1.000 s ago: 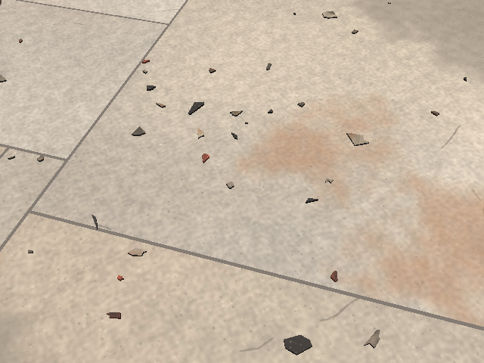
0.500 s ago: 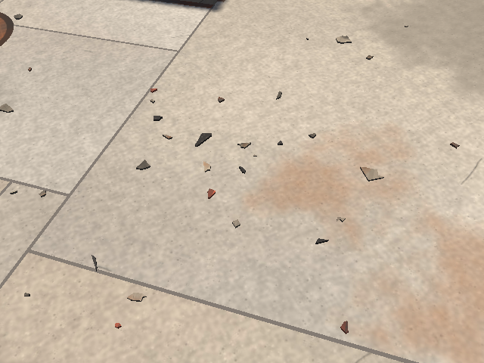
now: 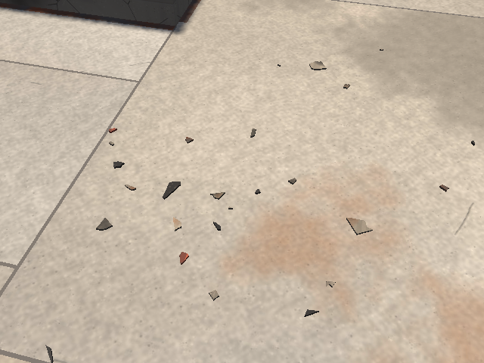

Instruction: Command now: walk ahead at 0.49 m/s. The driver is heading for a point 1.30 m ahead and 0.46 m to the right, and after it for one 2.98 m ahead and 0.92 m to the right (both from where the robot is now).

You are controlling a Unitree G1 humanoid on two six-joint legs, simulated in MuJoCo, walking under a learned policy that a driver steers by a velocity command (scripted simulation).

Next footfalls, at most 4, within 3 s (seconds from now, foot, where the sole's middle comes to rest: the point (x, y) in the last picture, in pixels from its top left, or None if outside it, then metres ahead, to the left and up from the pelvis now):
0.30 right None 0.34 -0.17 -0.78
0.86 left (219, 318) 0.65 0.07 -0.78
1.42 right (314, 251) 0.88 -0.23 -0.78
1.90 left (292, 172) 1.23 -0.20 -0.78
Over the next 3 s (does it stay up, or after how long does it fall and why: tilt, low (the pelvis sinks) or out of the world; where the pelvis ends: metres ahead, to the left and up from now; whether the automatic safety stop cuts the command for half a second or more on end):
stays up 1.44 -0.57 -0.03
